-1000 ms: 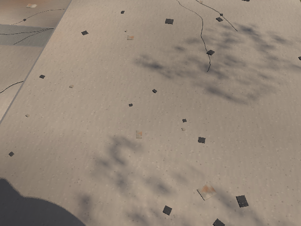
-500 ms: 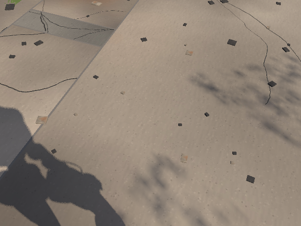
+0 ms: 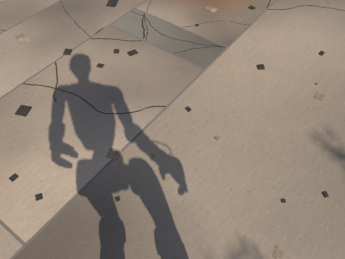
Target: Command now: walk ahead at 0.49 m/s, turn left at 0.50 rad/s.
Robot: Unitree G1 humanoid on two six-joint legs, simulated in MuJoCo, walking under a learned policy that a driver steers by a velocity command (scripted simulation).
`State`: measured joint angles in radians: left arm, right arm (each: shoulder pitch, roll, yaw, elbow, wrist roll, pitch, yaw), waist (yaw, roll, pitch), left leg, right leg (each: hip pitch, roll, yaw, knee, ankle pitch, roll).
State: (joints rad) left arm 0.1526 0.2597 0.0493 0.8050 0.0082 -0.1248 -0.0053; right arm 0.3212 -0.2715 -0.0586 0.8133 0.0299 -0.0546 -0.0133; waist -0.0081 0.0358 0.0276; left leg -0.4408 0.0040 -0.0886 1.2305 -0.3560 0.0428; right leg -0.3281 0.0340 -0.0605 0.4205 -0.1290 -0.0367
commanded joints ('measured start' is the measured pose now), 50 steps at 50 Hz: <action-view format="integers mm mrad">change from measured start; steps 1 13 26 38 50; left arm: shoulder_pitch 45 208 165 -166 58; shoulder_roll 80 192 60 38 123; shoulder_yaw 21 38 23 9 51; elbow -13 72 -2 -163 -163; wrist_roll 2 -44 -41 -30 -16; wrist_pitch -14 26 76 82 55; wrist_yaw -8 -8 -1 -60 -29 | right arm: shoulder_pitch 36 -317 -100 16 -92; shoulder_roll -26 -51 -65 -165 -144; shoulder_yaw -12 11 -23 -61 -36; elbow -77 -207 -89 3 -106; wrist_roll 2 -6 -42 -17 -32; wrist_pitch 1 -47 -78 -39 -87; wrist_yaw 4 41 29 -8 -3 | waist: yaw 1 69 24 -61 -3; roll -107 -113 65 11 -64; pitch -45 18 -37 78 -110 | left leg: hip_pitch -169 -90 303 484 -230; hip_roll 114 59 269 307 134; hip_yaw -30 71 -10 260 -6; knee -14 -655 -1071 -1052 -33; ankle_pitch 53 300 366 439 52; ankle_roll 2 -28 140 99 -32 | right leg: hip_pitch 154 210 -354 -407 243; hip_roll -274 -271 -169 -138 -227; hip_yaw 274 181 166 41 455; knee -268 -226 759 277 -161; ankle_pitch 5 75 -76 91 98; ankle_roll -174 -155 19 -24 -259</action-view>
